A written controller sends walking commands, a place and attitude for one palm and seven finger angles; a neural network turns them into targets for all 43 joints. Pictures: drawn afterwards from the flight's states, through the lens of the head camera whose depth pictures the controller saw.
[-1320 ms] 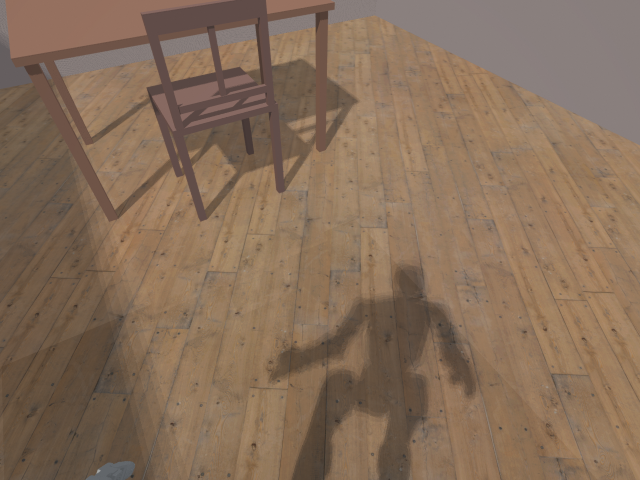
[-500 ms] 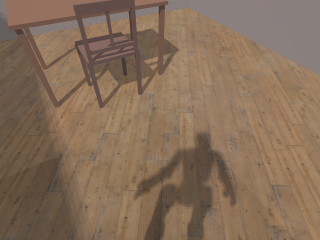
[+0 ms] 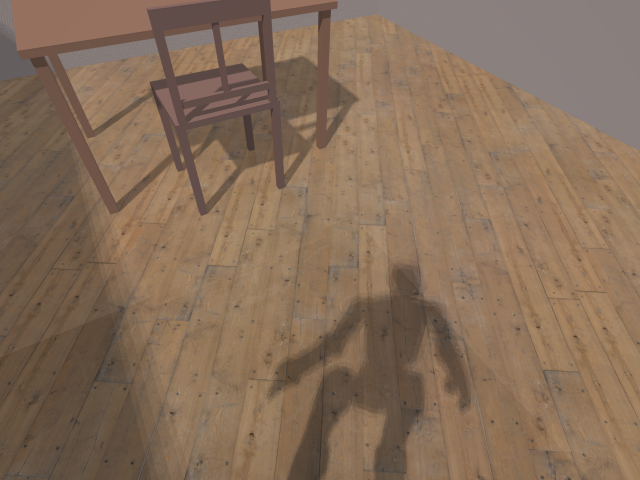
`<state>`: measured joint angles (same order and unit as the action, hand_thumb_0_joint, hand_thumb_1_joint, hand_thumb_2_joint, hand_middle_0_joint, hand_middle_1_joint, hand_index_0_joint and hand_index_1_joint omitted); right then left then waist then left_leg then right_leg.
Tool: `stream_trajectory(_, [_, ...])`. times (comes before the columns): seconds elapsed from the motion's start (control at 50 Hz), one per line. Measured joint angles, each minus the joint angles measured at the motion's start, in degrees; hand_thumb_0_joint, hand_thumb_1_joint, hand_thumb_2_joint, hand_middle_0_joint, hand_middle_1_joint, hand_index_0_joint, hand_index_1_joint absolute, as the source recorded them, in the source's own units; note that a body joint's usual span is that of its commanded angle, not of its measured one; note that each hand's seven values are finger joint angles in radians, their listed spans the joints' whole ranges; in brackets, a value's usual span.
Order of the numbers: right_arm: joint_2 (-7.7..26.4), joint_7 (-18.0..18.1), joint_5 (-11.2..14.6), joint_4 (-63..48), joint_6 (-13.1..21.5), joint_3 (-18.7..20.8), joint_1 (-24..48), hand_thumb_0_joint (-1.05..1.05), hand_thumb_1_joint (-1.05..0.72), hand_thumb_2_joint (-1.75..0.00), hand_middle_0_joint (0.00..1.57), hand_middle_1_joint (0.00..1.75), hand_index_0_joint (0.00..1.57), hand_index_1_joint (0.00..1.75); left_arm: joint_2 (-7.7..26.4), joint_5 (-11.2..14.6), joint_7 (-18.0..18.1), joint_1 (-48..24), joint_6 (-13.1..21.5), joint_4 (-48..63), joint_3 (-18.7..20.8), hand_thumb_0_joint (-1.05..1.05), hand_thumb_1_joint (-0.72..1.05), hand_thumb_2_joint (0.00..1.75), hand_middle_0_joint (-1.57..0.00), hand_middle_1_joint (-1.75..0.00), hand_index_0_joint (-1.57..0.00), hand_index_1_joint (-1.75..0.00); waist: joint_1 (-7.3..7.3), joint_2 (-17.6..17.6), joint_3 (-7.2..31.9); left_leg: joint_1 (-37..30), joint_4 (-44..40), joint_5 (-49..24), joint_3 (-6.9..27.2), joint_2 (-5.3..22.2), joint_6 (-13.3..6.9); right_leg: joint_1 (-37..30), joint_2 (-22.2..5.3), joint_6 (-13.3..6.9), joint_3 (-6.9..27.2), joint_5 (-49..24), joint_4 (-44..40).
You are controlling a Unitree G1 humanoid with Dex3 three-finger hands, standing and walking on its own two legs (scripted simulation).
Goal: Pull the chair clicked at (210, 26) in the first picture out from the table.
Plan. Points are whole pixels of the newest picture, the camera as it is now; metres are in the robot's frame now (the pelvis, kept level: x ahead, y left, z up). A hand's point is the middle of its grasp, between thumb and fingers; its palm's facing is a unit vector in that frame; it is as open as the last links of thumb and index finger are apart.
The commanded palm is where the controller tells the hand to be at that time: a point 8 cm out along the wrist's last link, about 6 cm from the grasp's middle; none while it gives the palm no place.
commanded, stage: look at it before walking up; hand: left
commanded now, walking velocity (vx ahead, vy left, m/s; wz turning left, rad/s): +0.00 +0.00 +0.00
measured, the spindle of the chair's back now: (220, 58) +1.44 +0.45 -0.11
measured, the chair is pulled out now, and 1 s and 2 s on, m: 0.00 0.00 0.00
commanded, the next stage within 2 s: walk to a spot facing it in 0.12 s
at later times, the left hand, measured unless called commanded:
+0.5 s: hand out of the picture +0.04 +0.20 -0.19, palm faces -0.05 -0.98 -0.21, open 7.3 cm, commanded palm none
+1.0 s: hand out of the picture +0.14 +0.14 -0.19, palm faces -0.01 -0.99 -0.12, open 7.3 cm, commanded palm none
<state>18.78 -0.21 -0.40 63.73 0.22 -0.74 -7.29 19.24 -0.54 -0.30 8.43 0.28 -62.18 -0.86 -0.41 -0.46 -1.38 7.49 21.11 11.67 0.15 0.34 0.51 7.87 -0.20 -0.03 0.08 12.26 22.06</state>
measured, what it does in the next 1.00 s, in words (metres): walks ahead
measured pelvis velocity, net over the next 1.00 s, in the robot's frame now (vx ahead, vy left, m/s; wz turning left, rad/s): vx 0.25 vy -0.01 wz -0.12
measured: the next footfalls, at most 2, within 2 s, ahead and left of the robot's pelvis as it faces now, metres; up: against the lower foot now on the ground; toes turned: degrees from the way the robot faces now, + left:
left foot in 1.02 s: +0.44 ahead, +0.06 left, +0.00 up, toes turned +1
right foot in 1.66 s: +0.67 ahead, -0.17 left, +0.00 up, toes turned -23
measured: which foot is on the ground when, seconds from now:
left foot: down 0.00-0.62, up 0.64-1.00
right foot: down 0.00-1.00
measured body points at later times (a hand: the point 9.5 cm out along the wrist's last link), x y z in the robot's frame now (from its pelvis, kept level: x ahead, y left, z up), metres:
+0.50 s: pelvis +0.05 +0.00 -0.01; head +0.03 +0.00 +0.44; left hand +0.05 +0.25 -0.17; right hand +0.05 -0.25 -0.16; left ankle +0.00 +0.13 -0.75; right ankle +0.00 -0.12 -0.74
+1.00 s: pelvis +0.25 -0.01 -0.03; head +0.28 +0.00 +0.42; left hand +0.14 +0.19 -0.18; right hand +0.34 -0.24 -0.17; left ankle +0.39 +0.06 -0.73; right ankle +0.04 -0.11 -0.74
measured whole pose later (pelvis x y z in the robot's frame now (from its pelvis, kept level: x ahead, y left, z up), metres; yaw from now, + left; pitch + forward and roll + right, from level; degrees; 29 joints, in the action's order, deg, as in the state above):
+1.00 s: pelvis +0.25 -0.01 -0.03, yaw -7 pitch +0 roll -1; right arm 9.0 -1.7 -0.6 58.0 2.2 1.9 -5.8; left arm 5.5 -1.3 1.2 30.1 4.2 -67.4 0.8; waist -2.3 -0.6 -3.3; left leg 31.6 40.6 9.1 -8.5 3.6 -2.0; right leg -8.8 0.5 -0.3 -1.3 27.1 18.6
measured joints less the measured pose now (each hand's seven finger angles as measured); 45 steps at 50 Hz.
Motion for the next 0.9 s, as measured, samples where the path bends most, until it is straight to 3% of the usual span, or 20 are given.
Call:
stream_trajectory(0.28, [-0.12,0.19,-0.1,0.31,-0.11,-0.1,0.11,0.0,-0.91,-0.9,0.2,0.3,0.2,0.3,-0.32,0.07,0.34,0.79,-0.13,-0.52,-0.07,0.01,0.91,0.9,-0.2,-0.3,-0.21,-0.3,-0.14,-0.05,0.15,-0.25,-0.05,0.32,-0.22,-0.05,-0.11,-0.3,-0.06,0.22,0.22,0.1,-0.32])
stream_trajectory(0.48, [-5.26,-0.32,-0.95,0.02,-0.26,0.23,-7.11,0.0,-0.91,-0.9,0.2,0.3,0.2,0.3,-4.9,-0.66,-1.05,9.56,-1.2,-0.6,0.74,0.01,0.91,0.9,-0.2,-0.3,-0.2,-0.3,-0.62,-0.61,3.48,0.81,7.73,8.03,-3.08,0.7,-0.54,3.0,0.59,-1.31,2.5,9.22,9.93])
stream_trajectory(0.56, [-7.35,-0.07,-0.8,0.15,1.09,0.93,-10.7,0.0,-0.91,-0.9,0.2,0.3,0.2,0.3,-7.03,-0.64,-1.37,12.16,-1.04,-1.11,1.12,0.01,0.91,0.9,-0.2,-0.3,-0.2,-0.3,-0.16,-0.83,2.18,-1.49,8.11,11.04,-5.35,1.23,0.12,6.7,-0.37,-1.47,-0.55,13.24,17.03])
stream_trajectory(0.6, [-7.76,0.15,-0.76,0.57,1.42,1.13,-12.7,0.0,-0.91,-0.9,0.2,0.3,0.2,0.3,-8.15,-0.64,-1.57,12.35,-0.3,-0.88,1.37,0.01,0.91,0.9,-0.2,-0.3,-0.2,-0.3,0.51,0.26,1.07,-2.18,9.59,12.79,-5.28,2.25,0.91,6.52,-0.26,-1.65,-2.73,10.03,14.76])
stream_trajectory(0.64, [-8.14,0.19,-0.45,1.91,0.88,1.25,-14.55,0.0,-0.91,-0.9,0.2,0.3,0.2,0.3,-9.12,-0.69,-1.34,12.06,1.43,-0.41,1.83,0.01,0.91,0.9,-0.2,-0.3,-0.2,-0.3,0.75,1.78,0.48,1.32,18.93,15.32,-4.42,3.76,0.05,5.14,0.62,-2.42,-4.74,9.54,14.75])
stream_trajectory(0.7, [-8.93,-0.19,-0.49,3.86,-0.28,1.44,-14.96,0.0,-0.91,-0.9,0.2,0.3,0.2,0.3,-10.0,-0.27,-0.13,13.74,3.82,0.35,2.09,0.01,0.91,0.9,-0.2,-0.3,-0.2,-0.3,-1.04,1.08,0.85,9.44,36.62,14.9,-4.08,3.17,-1.15,1.45,0.9,-3.17,-4.77,11.71,11.34])
stream_trajectory(0.74, [-8.98,-0.35,-0.67,3.6,-0.39,1.86,-13.55,0.01,-0.91,-0.9,0.2,0.3,0.2,0.3,-10.74,-0.42,0.5,15.49,4.18,0.06,1.97,0.01,0.91,0.9,-0.2,-0.3,-0.2,-0.3,-1.72,0.48,0.89,14.5,42.32,12.03,-4.77,3.47,-1.07,-1.46,1.0,-2.96,-3.9,10.7,7.37])
stream_trajectory(0.82, [-8.56,-0.73,-0.74,0.46,-0.08,2.85,-8.63,0.01,-0.91,-0.9,0.2,0.3,0.2,0.3,-12.74,-0.73,0.94,18.83,4.08,-2.16,1.28,0.0,0.91,0.9,-0.2,-0.3,-0.2,-0.3,-1.15,0.43,0.54,23.35,42.61,5.61,-5.35,4.91,-0.15,-6.91,1.23,-2.8,-2.5,9.26,0.14])
stream_trajectory(0.9, [-8.79,-1.28,-0.41,-2.86,0.42,3.14,-3.29,0.01,-0.91,-0.9,0.2,0.3,0.19,0.3,-14.16,-0.85,1.28,20.94,3.96,-4.0,0.97,0.01,0.91,0.9,-0.2,-0.3,-0.2,-0.3,-1.06,0.69,-0.4,27.82,34.25,0.12,-6.21,5.65,-0.13,-11.92,1.46,-1.91,-1.66,9.7,-4.63])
